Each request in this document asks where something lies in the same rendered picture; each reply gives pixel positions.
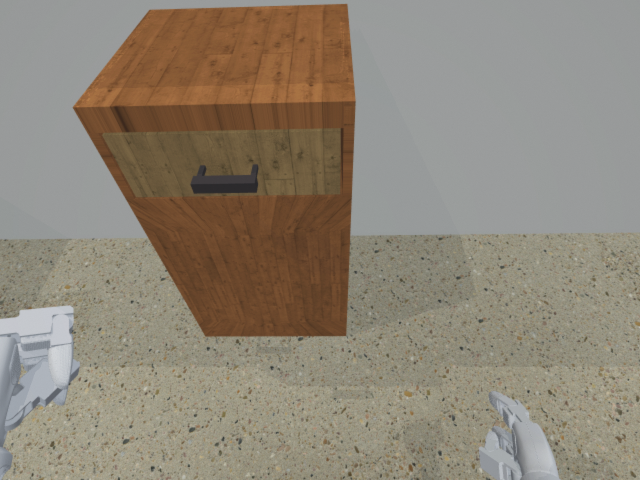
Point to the drawer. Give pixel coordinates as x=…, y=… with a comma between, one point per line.
x=290, y=161

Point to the handle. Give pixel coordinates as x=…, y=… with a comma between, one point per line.
x=225, y=183

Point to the robot right hand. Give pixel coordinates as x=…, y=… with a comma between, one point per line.
x=524, y=451

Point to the cabinet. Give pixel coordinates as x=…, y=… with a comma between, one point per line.
x=269, y=265

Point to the robot left hand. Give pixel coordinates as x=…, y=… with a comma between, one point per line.
x=42, y=340

